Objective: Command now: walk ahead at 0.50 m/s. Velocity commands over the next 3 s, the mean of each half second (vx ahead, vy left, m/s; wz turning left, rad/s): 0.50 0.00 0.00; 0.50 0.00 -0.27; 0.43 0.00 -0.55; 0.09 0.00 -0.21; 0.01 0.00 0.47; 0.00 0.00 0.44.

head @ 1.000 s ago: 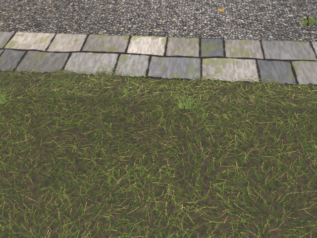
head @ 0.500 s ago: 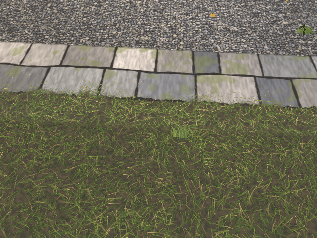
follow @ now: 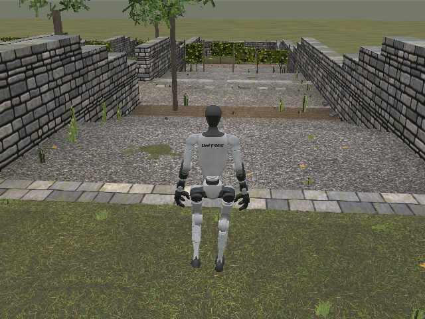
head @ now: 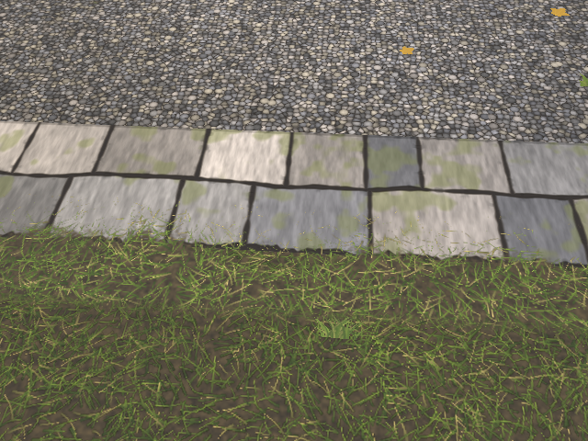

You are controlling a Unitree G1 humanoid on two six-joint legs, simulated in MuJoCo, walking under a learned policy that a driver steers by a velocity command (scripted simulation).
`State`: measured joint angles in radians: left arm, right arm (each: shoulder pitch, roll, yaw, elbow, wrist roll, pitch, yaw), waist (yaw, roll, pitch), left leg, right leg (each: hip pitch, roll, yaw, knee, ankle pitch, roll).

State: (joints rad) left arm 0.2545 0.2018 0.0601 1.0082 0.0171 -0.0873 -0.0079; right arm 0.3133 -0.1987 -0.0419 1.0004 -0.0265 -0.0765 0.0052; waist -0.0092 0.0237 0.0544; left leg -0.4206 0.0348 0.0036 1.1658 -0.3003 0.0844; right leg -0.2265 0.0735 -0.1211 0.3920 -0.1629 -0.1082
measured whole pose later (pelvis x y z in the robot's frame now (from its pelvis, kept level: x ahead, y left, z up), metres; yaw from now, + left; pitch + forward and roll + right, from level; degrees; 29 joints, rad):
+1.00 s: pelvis +0.53 +0.02 -0.02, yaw -11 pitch +1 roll +0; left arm 0.06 0.19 0.05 0.88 0.04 -0.06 -0.03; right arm 0.44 -0.18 -0.03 1.05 -0.01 -0.08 -0.03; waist -0.01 0.01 0.06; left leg -0.02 0.03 0.22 0.74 -0.43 0.03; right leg -0.43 0.07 -0.14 0.57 -0.16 -0.17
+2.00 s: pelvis +0.82 -0.05 +0.00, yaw -32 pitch +0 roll +1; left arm 0.21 0.21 0.01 0.78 0.03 0.03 0.02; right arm 0.31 -0.25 -0.04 0.80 -0.01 0.04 0.02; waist -0.04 0.03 0.01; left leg -0.43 -0.03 0.01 0.74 -0.39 0.02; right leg -0.23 0.00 -0.01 0.49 -0.26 -0.03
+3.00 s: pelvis +0.79 -0.04 +0.00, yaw -1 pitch +0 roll +1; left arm 0.19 0.24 0.01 0.70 0.02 0.01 0.03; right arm 0.23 -0.31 -0.07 0.72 -0.01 0.08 0.01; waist 0.00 0.05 0.05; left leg -0.37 -0.11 -0.14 0.94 -0.45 -0.04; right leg -0.22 0.02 0.02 0.43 -0.20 -0.05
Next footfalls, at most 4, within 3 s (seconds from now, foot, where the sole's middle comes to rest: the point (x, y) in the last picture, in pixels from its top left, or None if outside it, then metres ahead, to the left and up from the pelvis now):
0.38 left None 0.37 0.12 -0.78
0.98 right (333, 368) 0.65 -0.06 -0.78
1.50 left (316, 254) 0.99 -0.03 -0.78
1.90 right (372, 312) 0.80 -0.16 -0.78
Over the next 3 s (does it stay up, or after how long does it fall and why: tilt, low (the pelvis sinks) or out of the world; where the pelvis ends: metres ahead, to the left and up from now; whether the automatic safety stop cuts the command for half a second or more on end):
stays up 0.79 -0.04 0.00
